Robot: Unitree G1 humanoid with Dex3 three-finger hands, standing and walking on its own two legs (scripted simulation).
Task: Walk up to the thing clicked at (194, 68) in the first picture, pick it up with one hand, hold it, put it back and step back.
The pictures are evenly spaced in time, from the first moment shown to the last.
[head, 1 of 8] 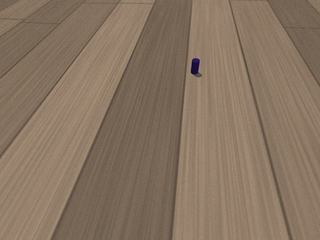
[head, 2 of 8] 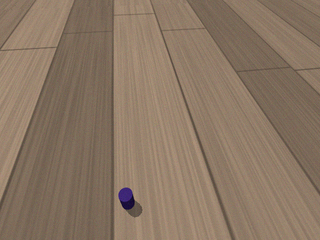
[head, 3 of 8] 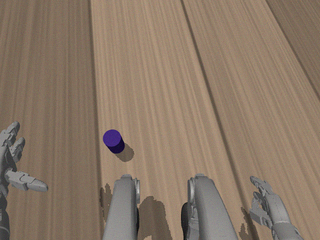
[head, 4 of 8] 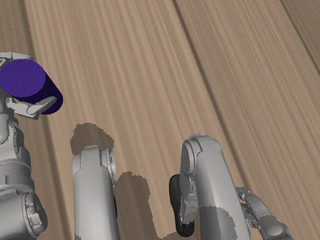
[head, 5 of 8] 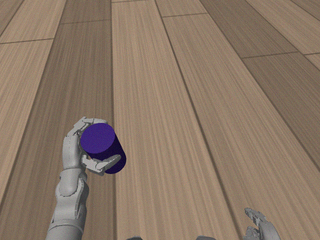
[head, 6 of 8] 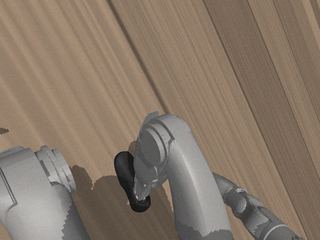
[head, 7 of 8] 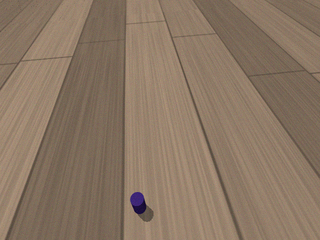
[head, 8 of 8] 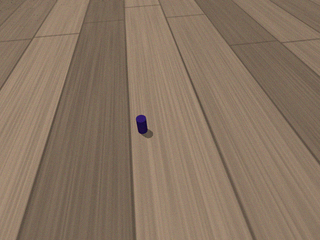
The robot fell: no
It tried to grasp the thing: yes
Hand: left
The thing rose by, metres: 0.69
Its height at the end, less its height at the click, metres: +0.00
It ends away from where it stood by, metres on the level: 0.01
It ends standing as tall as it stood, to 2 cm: yes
